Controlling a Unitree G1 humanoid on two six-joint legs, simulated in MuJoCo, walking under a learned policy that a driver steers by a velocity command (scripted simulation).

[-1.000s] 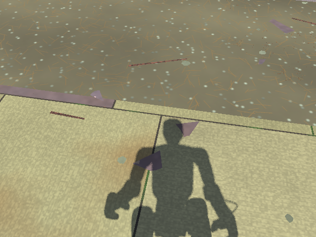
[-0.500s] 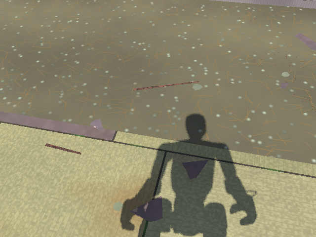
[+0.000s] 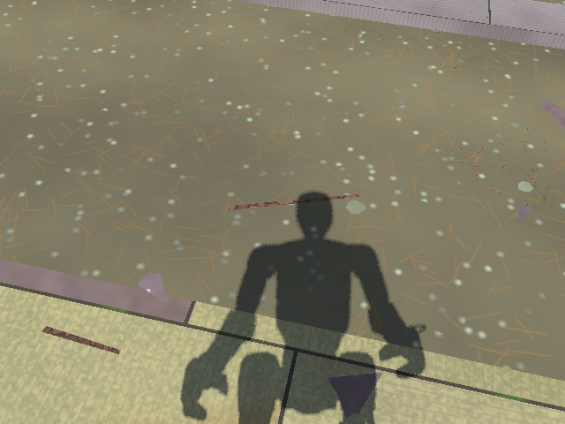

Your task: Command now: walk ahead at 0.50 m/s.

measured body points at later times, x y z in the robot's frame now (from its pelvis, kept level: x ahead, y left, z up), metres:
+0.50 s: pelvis +0.28 -0.06 -0.01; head +0.31 -0.07 +0.44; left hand +0.45 +0.19 -0.12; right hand +0.27 -0.32 -0.16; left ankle +0.11 +0.08 -0.66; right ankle +0.37 -0.15 -0.74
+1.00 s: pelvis +0.55 -0.01 -0.02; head +0.59 +0.00 +0.43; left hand +0.51 +0.26 -0.16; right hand +0.76 -0.25 -0.11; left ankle +0.67 +0.09 -0.74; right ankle +0.38 -0.15 -0.72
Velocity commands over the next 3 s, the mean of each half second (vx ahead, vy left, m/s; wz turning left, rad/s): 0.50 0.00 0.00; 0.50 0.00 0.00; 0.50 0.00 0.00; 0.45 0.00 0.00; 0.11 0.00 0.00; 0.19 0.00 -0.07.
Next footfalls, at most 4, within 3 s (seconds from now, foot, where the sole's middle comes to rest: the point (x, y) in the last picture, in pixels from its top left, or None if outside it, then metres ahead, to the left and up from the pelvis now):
0.42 right None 0.41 -0.15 -0.77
0.98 left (248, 329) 0.71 0.09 -0.77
1.54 right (333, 232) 1.03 -0.14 -0.77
2.04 left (257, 162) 1.31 0.09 -0.77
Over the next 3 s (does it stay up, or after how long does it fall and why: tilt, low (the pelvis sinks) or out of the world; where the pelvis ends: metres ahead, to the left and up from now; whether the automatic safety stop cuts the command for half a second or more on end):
stays up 1.33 0.00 0.00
